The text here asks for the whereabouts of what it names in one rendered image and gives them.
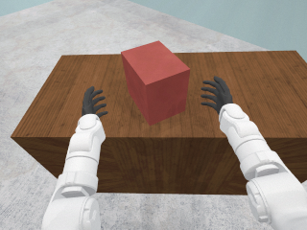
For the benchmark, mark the right robot forearm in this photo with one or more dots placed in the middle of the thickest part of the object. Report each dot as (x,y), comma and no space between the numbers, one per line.
(255,156)

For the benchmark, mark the left robot hand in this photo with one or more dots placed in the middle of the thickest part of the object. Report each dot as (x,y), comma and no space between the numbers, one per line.
(88,102)

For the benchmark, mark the right robot hand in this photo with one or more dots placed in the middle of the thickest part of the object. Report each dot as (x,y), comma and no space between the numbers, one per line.
(222,92)

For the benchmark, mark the robot right upper arm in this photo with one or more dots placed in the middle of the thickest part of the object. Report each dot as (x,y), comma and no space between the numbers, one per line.
(278,200)

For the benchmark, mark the left robot forearm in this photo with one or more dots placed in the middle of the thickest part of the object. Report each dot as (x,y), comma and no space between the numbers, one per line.
(79,176)

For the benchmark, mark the carton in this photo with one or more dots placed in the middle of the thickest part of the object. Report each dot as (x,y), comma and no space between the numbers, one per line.
(157,81)

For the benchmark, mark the robot left upper arm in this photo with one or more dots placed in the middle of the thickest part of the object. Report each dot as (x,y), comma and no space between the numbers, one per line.
(73,213)

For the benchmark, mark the pedestal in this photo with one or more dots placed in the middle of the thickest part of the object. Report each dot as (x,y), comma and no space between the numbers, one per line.
(186,154)

